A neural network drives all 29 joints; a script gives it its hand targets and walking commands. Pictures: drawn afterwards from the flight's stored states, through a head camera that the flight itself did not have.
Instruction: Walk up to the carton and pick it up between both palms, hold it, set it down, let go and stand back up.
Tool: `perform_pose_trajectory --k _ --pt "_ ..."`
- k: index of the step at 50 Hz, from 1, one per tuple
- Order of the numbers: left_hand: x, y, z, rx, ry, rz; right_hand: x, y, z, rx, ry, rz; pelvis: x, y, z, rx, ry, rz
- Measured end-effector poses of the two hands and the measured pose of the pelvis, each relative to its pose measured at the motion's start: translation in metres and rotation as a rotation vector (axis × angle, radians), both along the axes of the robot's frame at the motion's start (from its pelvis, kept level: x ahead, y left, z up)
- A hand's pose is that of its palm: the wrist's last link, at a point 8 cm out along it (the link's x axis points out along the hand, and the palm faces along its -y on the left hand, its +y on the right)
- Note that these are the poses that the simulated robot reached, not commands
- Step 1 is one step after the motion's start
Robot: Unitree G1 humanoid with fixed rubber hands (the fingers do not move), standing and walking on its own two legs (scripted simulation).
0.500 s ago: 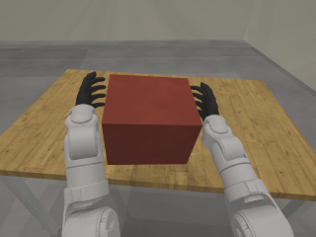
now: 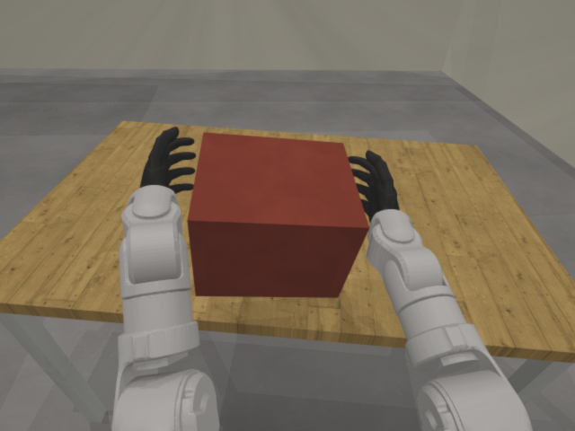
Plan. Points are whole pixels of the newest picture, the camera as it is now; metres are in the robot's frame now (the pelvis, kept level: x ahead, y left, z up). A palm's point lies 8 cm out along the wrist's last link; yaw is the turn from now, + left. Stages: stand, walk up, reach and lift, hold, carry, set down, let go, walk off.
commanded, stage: hold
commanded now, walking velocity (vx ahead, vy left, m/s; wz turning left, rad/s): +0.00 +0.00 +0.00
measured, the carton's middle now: (272, 216) +0.37 +0.01 +0.15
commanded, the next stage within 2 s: none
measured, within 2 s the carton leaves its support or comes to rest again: neither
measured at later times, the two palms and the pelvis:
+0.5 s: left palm (161, 190) +0.36 +0.15 +0.22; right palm (380, 207) +0.36 -0.14 +0.18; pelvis +0.01 +0.00 +0.00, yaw +0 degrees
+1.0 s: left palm (159, 190) +0.36 +0.15 +0.22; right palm (380, 205) +0.35 -0.14 +0.18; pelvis +0.01 +0.00 +0.00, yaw +0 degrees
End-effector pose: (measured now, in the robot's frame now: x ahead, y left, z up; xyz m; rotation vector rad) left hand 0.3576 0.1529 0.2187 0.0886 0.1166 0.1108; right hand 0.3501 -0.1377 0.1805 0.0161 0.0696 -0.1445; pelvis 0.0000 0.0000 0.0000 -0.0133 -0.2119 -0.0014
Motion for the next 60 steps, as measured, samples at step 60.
perform_pose_trajectory --k 60 --pt "-0.0014 0.0007 -0.0024 -0.003 0.0 0.006 0.0012 0.0001 0.0019 -0.003 -0.008 0.006 0.0037 -0.0006 -0.0001 0.0 -0.003 0.001"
